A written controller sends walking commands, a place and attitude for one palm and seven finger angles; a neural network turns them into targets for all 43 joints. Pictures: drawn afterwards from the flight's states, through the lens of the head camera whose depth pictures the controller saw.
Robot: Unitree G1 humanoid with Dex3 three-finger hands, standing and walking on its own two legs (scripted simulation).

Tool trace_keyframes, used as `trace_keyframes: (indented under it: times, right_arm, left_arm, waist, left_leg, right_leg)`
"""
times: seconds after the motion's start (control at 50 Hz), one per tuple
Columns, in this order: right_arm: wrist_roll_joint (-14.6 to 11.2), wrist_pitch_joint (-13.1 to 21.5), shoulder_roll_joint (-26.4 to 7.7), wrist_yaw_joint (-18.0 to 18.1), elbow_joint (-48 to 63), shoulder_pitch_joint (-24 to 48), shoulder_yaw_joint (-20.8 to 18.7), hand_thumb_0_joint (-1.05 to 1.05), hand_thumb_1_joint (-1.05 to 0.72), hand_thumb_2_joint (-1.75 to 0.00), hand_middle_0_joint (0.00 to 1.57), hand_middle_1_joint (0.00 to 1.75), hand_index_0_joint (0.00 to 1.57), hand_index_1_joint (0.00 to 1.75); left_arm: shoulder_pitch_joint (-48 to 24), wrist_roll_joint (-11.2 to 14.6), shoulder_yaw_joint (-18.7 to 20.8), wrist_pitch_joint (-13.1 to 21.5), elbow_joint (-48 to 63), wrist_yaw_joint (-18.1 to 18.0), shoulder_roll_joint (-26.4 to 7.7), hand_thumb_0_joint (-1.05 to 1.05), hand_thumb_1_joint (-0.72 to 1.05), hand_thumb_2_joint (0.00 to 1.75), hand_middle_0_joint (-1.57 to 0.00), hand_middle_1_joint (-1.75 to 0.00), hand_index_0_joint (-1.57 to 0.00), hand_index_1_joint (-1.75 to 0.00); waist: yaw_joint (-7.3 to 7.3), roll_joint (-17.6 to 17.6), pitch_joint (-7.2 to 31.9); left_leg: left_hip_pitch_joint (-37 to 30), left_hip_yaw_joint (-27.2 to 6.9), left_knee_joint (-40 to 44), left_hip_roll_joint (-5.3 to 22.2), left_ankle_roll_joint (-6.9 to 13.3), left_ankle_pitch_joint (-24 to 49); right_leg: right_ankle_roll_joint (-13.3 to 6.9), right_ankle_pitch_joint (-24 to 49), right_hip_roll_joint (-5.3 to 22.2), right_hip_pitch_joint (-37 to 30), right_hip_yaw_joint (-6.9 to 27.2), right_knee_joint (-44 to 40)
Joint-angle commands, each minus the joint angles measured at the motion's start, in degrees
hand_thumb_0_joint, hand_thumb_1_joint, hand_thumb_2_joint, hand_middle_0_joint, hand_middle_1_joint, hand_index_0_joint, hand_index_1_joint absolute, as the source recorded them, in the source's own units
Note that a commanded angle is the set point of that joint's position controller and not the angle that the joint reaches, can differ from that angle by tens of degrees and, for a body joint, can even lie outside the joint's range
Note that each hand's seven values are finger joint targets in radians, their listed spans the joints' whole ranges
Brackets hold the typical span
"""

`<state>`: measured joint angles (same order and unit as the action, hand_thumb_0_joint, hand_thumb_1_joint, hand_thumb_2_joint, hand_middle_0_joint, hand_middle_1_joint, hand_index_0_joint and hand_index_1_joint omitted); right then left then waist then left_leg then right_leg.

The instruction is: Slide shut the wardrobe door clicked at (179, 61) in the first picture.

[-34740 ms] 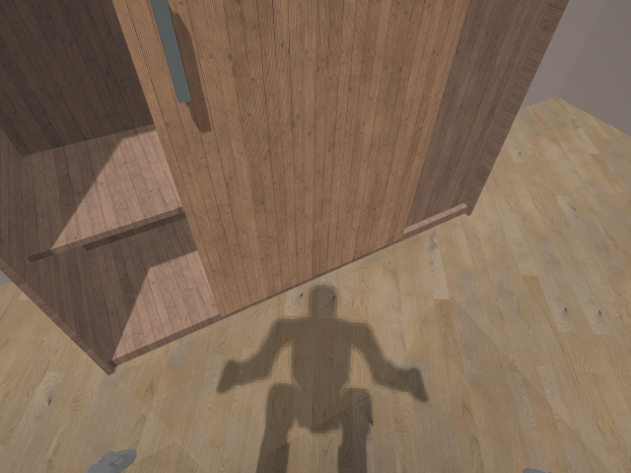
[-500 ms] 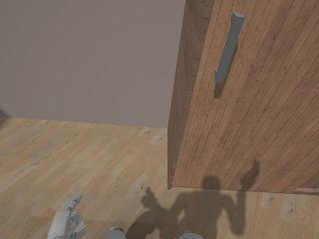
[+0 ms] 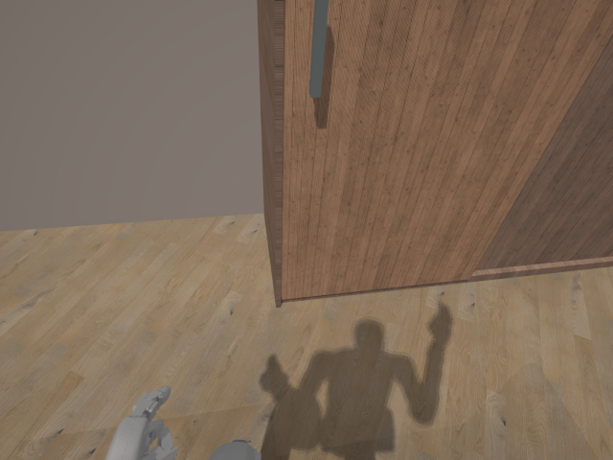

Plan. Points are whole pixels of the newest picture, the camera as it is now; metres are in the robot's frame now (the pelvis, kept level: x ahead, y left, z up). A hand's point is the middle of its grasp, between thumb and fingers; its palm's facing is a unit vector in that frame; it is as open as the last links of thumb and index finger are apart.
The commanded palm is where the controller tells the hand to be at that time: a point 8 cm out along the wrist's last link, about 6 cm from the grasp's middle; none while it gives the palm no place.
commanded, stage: stop stepping back and stand still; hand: right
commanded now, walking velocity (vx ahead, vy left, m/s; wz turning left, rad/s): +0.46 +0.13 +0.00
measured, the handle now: (316, 44) +0.83 -0.01 +0.22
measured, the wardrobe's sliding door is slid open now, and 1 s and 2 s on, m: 0.00 0.00 0.00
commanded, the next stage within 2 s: let the arm hang, fingers relaxed in 0.70 s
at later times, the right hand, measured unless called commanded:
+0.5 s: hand (609, 376) +0.16 -0.24 +0.18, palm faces +0.43 +0.80 -0.41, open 7.4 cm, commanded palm +0.11 -0.28 +0.19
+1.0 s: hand out of the picture +0.15 -0.22 -0.06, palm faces -0.02 +0.91 -0.42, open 7.4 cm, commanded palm none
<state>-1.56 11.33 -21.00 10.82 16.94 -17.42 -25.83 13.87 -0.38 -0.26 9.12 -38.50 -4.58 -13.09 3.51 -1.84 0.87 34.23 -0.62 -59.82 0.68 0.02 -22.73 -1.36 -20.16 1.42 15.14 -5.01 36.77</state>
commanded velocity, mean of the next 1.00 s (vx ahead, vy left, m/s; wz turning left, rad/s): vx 0.11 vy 0.00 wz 0.00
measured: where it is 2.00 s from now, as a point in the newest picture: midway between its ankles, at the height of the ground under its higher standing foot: outside the picture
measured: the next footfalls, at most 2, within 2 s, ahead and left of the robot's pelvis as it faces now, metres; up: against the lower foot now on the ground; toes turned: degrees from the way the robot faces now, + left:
left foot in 0.28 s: +0.00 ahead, +0.11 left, +0.00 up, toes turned +10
right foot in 0.50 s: +0.05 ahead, -0.12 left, +0.00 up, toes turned -1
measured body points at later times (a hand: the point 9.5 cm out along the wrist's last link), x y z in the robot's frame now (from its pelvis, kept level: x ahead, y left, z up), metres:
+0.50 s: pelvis -0.06 +0.00 +0.00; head -0.08 +0.01 +0.45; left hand +0.05 +0.29 -0.09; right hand +0.13 -0.29 +0.21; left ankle -0.05 +0.14 -0.72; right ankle +0.01 -0.11 -0.72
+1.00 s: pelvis -0.06 -0.01 +0.00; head -0.07 +0.03 +0.44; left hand +0.05 +0.27 -0.13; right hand +0.14 -0.27 -0.03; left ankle -0.04 +0.10 -0.72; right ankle -0.03 -0.12 -0.73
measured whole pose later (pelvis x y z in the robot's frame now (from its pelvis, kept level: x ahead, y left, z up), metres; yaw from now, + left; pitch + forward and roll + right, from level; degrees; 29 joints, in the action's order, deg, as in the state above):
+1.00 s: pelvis -0.06 -0.01 +0.00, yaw +3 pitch -1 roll +0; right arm 1.8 -1.9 -16.8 1.4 -28.1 -11.5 -2.6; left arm 9.5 -1.4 1.9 -1.2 -46.2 1.7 -17.9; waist -1.8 -4.8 0.0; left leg 19.7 6.6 -40.4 3.7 0.6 -19.1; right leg -0.2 -18.7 1.4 18.1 -4.4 37.8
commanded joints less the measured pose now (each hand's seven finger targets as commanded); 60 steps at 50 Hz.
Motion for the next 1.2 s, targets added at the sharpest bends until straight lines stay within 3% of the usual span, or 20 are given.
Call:
trace_keyframes:
  times: [0.0, 0.14, 0.2, 0.22, 0.24, 0.26, 0.28, 0.38, 0.44, 0.46, 0.5, 0.56, 0.64, 0.7, 0.76, 0.78, 0.9, 0.98, 1.04, 1.18]
  right_arm:
    - [0.4, 2.0, -7.9, -1.6, 14.6, 1.4, 1.8, 0.00, -0.90, -0.90, 0.20, 0.30, 0.20, 0.30]
    - [0.2, 2.4, -16.4, 0.8, 27.5, -2.6, -5.2, 0.00, -0.90, -0.90, 0.20, 0.30, 0.20, 0.30]
    - [-0.1, 0.6, -13.9, 1.7, 21.4, -6.9, -5.7, 0.00, -0.90, -0.90, 0.20, 0.30, 0.20, 0.30]
    - [0.1, 0.1, -13.8, 1.7, 19.8, -7.3, -5.6, 0.00, -0.90, -0.90, 0.20, 0.30, 0.20, 0.30]
    - [0.1, -0.2, -14.1, 1.3, 16.6, -9.6, -6.1, 0.00, -0.90, -0.90, 0.20, 0.30, 0.20, 0.30]
    - [-0.8, 1.4, -16.7, 0.7, 20.3, -3.9, -6.9, 0.00, -0.90, -0.90, 0.20, 0.30, 0.20, 0.30]
    - [-1.0, 3.4, -20.1, 0.1, 21.2, -3.1, -10.8, 0.00, -0.90, -0.90, 0.20, 0.30, 0.20, 0.30]
    - [-1.7, 2.3, -10.9, -0.5, 12.8, -8.6, -4.4, 0.00, -0.90, -0.90, 0.20, 0.30, 0.20, 0.30]
    - [-1.0, 2.9, -10.9, 0.0, 18.7, -3.5, -2.2, 0.00, -0.90, -0.90, 0.20, 0.30, 0.20, 0.30]
    - [-0.8, 3.3, -11.5, 0.0, 18.9, -3.6, -2.7, 0.00, -0.90, -0.90, 0.20, 0.30, 0.20, 0.30]
    - [-0.2, 4.3, -12.3, 0.5, 23.9, -1.8, -3.8, 0.00, -0.90, -0.90, 0.20, 0.30, 0.20, 0.30]
    - [0.8, 4.9, -14.9, 0.3, 24.6, -3.6, -6.6, 0.00, -0.90, -0.90, 0.20, 0.30, 0.20, 0.30]
    - [0.2, 3.2, -14.1, 1.2, 25.1, -9.6, -6.9, 0.00, -0.90, -0.90, 0.20, 0.30, 0.20, 0.30]
    - [-0.7, 2.6, -15.8, 0.8, 22.4, -9.1, -7.8, 0.00, -0.90, -0.90, 0.20, 0.30, 0.20, 0.30]
    - [-1.8, 2.0, -12.3, -0.1, 15.0, -12.5, -6.7, 0.00, -0.90, -0.90, 0.20, 0.30, 0.20, 0.30]
    - [5.2, -6.7, -3.4, -7.4, -22.8, -3.6, 15.8, 0.00, -0.90, -0.90, 0.20, 0.30, 0.20, 0.30]
    - [3.3, -10.3, -3.3, -9.5, -36.4, 2.3, 20.4, 0.00, -0.90, -0.90, 0.20, 0.30, 0.20, 0.30]
    - [3.4, -11.3, -4.6, -9.7, -47.4, 5.6, 22.7, 0.00, -0.90, -0.90, 0.20, 0.30, 0.20, 0.30]
    - [3.0, -11.9, -3.3, -9.7, -55.9, 6.3, 23.5, 0.00, -0.90, -0.90, 0.20, 0.30, 0.20, 0.30]
    - [2.8, -11.4, -0.5, -9.7, -69.8, 2.9, 24.3, 0.00, -0.90, -0.90, 0.20, 0.30, 0.20, 0.30]
  left_arm:
    - [-6.9, 0.9, 3.5, 2.4, 10.1, 0.9, -7.5, 0.00, 0.90, 0.90, -0.20, -0.30, -0.20, -0.30]
    - [-9.5, -0.8, 2.5, 1.9, 11.5, -0.7, -5.8, 0.00, 0.90, 0.90, -0.20, -0.30, -0.20, -0.30]
    - [-8.4, -1.3, 2.9, 0.1, 11.4, -1.2, -5.2, 0.00, 0.90, 0.90, -0.20, -0.30, -0.20, -0.30]
    - [-7.6, -0.9, 3.0, -0.5, 10.5, -0.8, -4.0, 0.00, 0.90, 0.90, -0.20, -0.30, -0.20, -0.30]
    - [-7.7, -0.3, 2.9, -0.9, 10.7, -0.3, -2.8, 0.00, 0.90, 0.90, -0.20, -0.30, -0.20, -0.30]
    - [-9.7, -0.1, 3.3, 0.1, 11.0, -0.3, -5.9, 0.00, 0.90, 0.90, -0.20, -0.30, -0.20, -0.30]
    - [-8.2, -1.3, 3.4, 0.5, 8.8, 0.3, -6.3, 0.00, 0.90, 0.90, -0.20, -0.30, -0.20, -0.30]
    - [-7.4, 0.9, 3.7, -1.1, 8.5, 0.3, -6.1, 0.00, 0.90, 0.90, -0.20, -0.30, -0.20, -0.30]
    - [-7.2, 0.2, 3.7, -0.2, 8.8, -0.9, -6.3, 0.00, 0.90, 0.90, -0.20, -0.30, -0.20, -0.30]
    - [-6.2, -0.2, 3.6, 0.3, 9.0, -1.3, -7.1, 0.00, 0.90, 0.90, -0.20, -0.30, -0.20, -0.30]
    - [-8.1, -0.2, 3.3, 0.8, 10.9, -1.2, -9.0, 0.00, 0.90, 0.90, -0.20, -0.30, -0.20, -0.30]
    - [-7.1, -0.5, 3.5, 1.7, 10.1, -0.4, -6.8, 0.00, 0.90, 0.90, -0.20, -0.30, -0.20, -0.30]
    - [-6.8, 0.3, 2.3, 2.4, 10.2, 0.6, -5.6, 0.00, 0.90, 0.90, -0.20, -0.30, -0.20, -0.30]
    - [-7.5, 0.2, 2.4, 1.5, 10.2, 1.3, -4.3, 0.00, 0.90, 0.90, -0.20, -0.30, -0.20, -0.30]
    - [-5.5, 0.7, 2.7, 1.0, 8.5, 1.7, -4.7, 0.00, 0.90, 0.90, -0.20, -0.30, -0.20, -0.30]
    - [-8.1, -0.7, 5.8, 0.2, -3.6, 6.6, -13.3, 0.00, 0.90, 0.90, -0.20, -0.30, -0.20, -0.30]
    - [-0.8, -0.4, 3.9, -9.2, -1.9, 6.3, -9.4, 0.00, 0.90, 0.90, -0.20, -0.30, -0.20, -0.30]
    - [-6.5, -2.0, 3.6, -9.6, -3.7, 5.6, -14.7, 0.00, 0.90, 0.90, -0.20, -0.30, -0.20, -0.30]
    - [-5.8, -1.9, 1.9, -9.8, -7.4, 5.2, -11.6, 0.00, 0.90, 0.90, -0.20, -0.30, -0.20, -0.30]
    - [-2.3, -1.4, 1.6, -10.4, -14.1, 4.1, -8.2, 0.00, 0.90, 0.90, -0.20, -0.30, -0.20, -0.30]
  waist:
    - [-3.98, 0.4, -1.2]
    - [-2.68, -17.8, 0.3]
    - [-1.84, -10.5, 2.7]
    - [-1.97, 1.5, 2.6]
    - [-1.50, 20.2, 1.3]
    - [-2.42, 15.2, -3.1]
    - [-3.74, 4.4, -2.5]
    - [-3.87, 13.9, -0.3]
    - [-4.79, 5.1, 0.3]
    - [-4.99, -2.0, 0.1]
    - [-3.97, -20.2, -2.7]
    - [-3.02, -12.0, -1.3]
    - [-2.44, -10.4, 0.9]
    - [-3.27, 13.3, -0.9]
    - [-4.18, 9.3, 1.4]
    - [-6.46, 4.8, 0.6]
    - [-5.38, 18.4, 2.8]
    - [-2.70, 3.0, -1.1]
    - [-2.75, -5.0, 0.2]
    - [-3.64, -6.9, 1.9]
  left_leg:
    - [8.8, -0.6, -13.6, 2.8, -1.0, 5.1]
    - [-15.8, 9.9, 13.3, 1.0, 0.5, -1.2]
    - [-33.1, 11.8, 29.3, -1.5, 2.5, -5.8]
    - [-34.1, 0.3, 36.5, 5.6, 6.1, -9.0]
    - [-32.7, -25.6, 48.1, 18.5, 12.3, -19.2]
    - [-27.1, -33.2, 52.2, 23.4, 14.2, -13.8]
    - [-25.8, -28.4, 50.3, 22.4, 15.1, -2.6]
    - [-13.9, -6.9, 44.8, 14.0, 7.5, -7.1]
    - [-8.6, -1.7, 35.6, 11.1, 5.4, -10.7]
    - [-6.9, -0.9, 28.0, 8.1, 4.3, -11.1]
    - [-3.2, 4.9, 4.5, -1.1, 0.0, -10.8]
    - [-11.6, 1.8, 1.4, 1.6, 0.0, -5.9]
    - [-26.1, 6.2, 28.4, 0.8, 0.1, 1.4]
    - [-22.3, -25.3, 47.9, 19.9, 10.1, 9.3]
    - [-24.3, -15.1, 42.9, 15.1, 8.7, 19.6]
    - [-22.7, -5.4, 31.9, 17.7, 8.6, 43.3]
    - [-20.7, -0.1, 28.9, 11.4, 6.1, 33.5]
    - [-17.7, -0.7, 31.3, 4.8, 0.7, 5.5]
    - [-23.8, 0.6, 29.9, 4.2, 0.6, 9.6]
    - [-22.9, -0.5, 39.1, 5.5, 1.8, 7.0]
  right_leg:
    - [-8.8, -21.1, 19.9, -1.5, 21.7, -26.9]
    - [-4.0, -22.4, 14.8, 6.2, 5.4, -30.5]
    - [-0.8, -23.6, 10.1, 14.5, 0.5, -13.8]
    - [0.0, -19.4, 6.2, 19.4, -2.9, 3.0]
    - [1.4, -13.7, 0.2, 27.9, -2.5, 20.9]
    - [2.3, -7.4, 1.4, 30.7, 3.7, 31.9]
    - [3.3, -2.7, 3.4, 29.9, 5.0, 34.9]
    - [2.0, 0.2, 4.4, 7.6, 1.6, 10.4]
    - [0.8, -1.1, 2.0, -6.9, -1.0, -3.8]
    - [-0.4, -4.7, 2.7, -8.1, 2.1, -8.6]
    - [-7.8, -21.9, 18.9, -0.7, 28.1, -27.3]
    - [-7.5, -18.5, 16.3, 8.3, 22.6, -26.1]
    - [-2.6, -7.2, 10.3, 9.8, 7.2, -15.6]
    - [2.4, -6.1, -0.3, 16.3, 2.0, 14.9]
    - [3.0, -1.9, 1.1, 13.7, 3.9, 16.3]
    - [2.7, -6.8, 4.7, 19.7, 4.7, 20.2]
    - [1.9, 5.2, 0.4, 2.8, 1.3, -1.4]
    - [-2.1, 9.2, 8.3, 4.9, 9.3, -12.0]
    - [-1.2, 10.9, 7.5, 5.8, 9.2, -16.7]
    - [-0.4, -0.1, 5.8, -0.4, 6.3, -18.9]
